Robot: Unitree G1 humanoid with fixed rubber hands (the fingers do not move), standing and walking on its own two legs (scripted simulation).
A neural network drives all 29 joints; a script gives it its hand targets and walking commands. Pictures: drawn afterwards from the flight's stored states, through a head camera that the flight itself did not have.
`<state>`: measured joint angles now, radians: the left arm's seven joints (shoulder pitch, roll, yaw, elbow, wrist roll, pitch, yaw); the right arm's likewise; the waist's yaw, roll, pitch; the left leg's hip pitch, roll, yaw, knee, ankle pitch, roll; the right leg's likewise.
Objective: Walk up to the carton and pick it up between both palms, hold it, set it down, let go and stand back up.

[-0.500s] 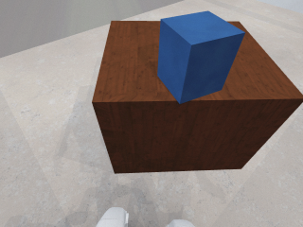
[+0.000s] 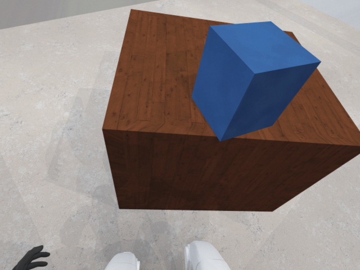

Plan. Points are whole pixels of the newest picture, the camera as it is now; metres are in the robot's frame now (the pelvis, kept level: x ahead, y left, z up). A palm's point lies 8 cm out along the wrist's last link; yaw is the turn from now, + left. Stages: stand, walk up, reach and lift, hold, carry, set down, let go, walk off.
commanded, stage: walk up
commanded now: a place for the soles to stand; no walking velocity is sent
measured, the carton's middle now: (245, 82) +0.59 -0.18 +0.08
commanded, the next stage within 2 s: none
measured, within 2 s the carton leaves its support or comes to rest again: neither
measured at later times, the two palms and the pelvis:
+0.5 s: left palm out of the picture +0.07 +0.23 -0.10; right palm out of the picture +0.02 -0.42 -0.11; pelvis -0.01 -0.08 -0.01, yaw +2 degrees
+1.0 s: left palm out of the picture +0.06 +0.22 -0.13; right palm out of the picture +0.07 -0.42 -0.09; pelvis +0.02 -0.09 -0.01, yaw +3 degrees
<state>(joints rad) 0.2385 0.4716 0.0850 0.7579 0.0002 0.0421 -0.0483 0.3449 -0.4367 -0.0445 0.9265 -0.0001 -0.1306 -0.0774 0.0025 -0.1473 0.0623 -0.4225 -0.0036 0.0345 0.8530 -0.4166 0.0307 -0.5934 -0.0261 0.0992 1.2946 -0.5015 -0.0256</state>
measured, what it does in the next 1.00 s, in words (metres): steps on the spot: right foot, then left foot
